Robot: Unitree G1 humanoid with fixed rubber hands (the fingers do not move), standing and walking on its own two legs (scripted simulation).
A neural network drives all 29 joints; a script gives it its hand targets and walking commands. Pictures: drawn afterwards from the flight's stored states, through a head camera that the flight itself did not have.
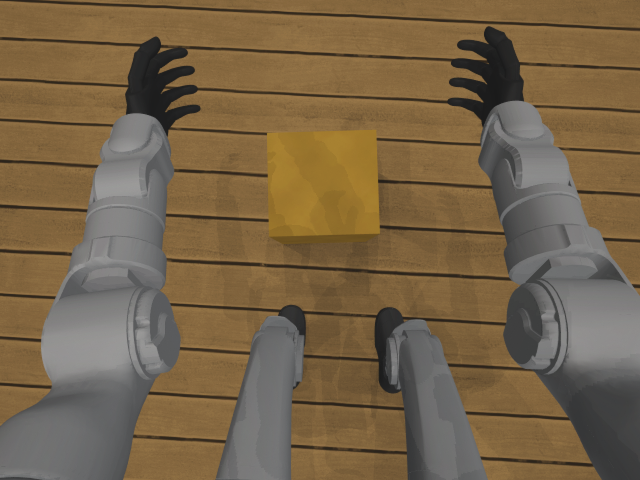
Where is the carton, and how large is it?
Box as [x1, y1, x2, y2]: [267, 130, 379, 243]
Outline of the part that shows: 375,130 267,133 268,213 270,237 282,243 365,241 379,233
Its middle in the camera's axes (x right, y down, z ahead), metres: +0.01 -0.11 +0.86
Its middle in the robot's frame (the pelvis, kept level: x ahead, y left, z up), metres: +0.50 +0.04 -0.51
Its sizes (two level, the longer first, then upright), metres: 0.210 0.200 0.250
